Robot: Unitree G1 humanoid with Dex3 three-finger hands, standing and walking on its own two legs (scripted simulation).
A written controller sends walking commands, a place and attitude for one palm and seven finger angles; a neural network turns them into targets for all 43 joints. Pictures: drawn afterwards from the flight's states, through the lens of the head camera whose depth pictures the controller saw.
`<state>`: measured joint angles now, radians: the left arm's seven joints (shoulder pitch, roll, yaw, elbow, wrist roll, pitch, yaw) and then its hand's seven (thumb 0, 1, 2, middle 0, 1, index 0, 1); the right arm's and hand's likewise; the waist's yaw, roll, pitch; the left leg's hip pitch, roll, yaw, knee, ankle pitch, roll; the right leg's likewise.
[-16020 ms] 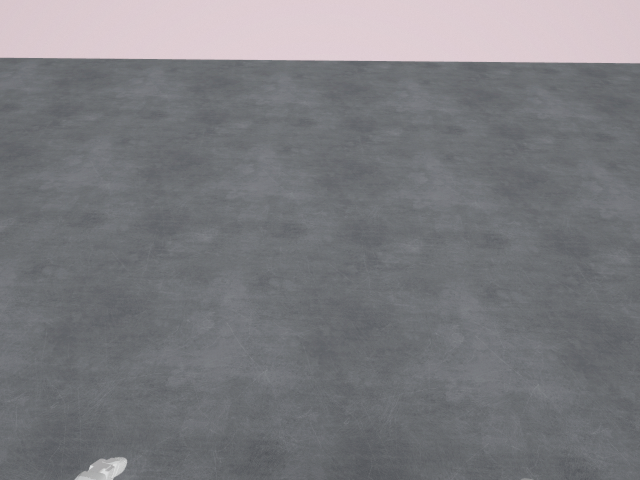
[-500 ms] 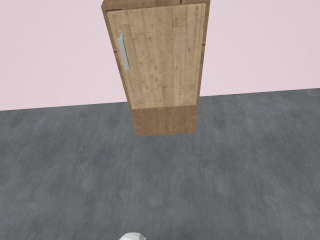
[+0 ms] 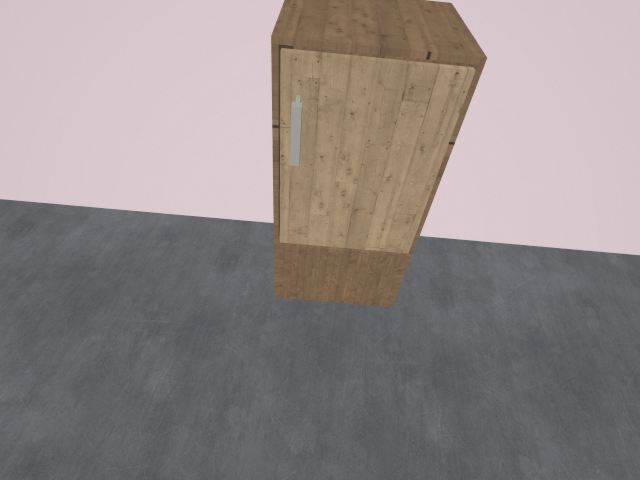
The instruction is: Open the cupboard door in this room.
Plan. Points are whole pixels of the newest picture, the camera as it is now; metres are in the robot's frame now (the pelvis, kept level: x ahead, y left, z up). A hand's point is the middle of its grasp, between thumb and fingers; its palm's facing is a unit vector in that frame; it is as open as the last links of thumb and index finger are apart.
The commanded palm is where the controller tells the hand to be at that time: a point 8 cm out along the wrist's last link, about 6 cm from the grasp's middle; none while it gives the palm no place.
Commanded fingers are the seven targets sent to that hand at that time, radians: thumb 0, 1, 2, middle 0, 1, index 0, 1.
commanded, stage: take the last steps up to it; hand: left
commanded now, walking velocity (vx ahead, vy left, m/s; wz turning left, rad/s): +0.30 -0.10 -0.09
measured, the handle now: (296, 130) +0.85 +0.12 -0.01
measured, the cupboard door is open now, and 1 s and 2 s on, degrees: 0 0 0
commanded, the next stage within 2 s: come to a stop and stand still in 0.68 s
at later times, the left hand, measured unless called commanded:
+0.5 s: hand (277, 400) +0.28 +0.08 -0.17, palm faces -0.02 -0.97 -0.22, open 7.3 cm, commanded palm none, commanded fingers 0.00 0.90 0.90 -0.20 -0.30 -0.20 -0.30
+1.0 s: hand (279, 401) +0.29 +0.08 -0.19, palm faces +0.06 -0.99 -0.16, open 7.4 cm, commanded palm none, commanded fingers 0.00 0.90 0.90 -0.20 -0.30 -0.20 -0.30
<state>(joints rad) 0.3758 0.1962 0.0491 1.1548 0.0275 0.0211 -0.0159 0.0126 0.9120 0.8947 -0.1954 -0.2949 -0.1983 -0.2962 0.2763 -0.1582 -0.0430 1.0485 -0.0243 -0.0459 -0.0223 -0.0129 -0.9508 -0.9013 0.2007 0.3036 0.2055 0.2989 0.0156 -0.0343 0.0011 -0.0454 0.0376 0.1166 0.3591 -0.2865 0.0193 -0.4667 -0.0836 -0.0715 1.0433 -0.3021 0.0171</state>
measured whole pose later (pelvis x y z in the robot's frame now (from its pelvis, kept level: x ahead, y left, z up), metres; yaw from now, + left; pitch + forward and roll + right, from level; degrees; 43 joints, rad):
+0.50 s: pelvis +0.19 -0.10 -0.01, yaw -2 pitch -1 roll +1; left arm 0.14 0.17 0.05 1.04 0.00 -0.06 0.01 0.00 0.93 0.89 -0.20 -0.30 -0.20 -0.30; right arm 0.32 -0.16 -0.06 1.11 -0.02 0.00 -0.01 0.01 -0.91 -0.90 0.20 0.30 0.20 0.30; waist -0.04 0.02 0.09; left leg -0.44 0.11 0.03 1.24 -0.35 0.00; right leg -0.30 -0.01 -0.16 0.54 -0.23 -0.08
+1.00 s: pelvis +0.32 -0.08 -0.01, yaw -1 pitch -1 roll +0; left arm 0.30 0.14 0.01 1.15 0.01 0.02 0.04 0.01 0.91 0.89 -0.20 -0.30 -0.20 -0.30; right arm 0.08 -0.11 -0.03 1.04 0.00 -0.03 -0.04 -0.02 -0.93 -0.90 0.20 0.30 0.20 0.30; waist 0.03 -0.03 0.10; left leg -0.25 0.04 0.15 0.48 -0.20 0.04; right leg -0.27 -0.06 -0.06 0.78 -0.52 0.03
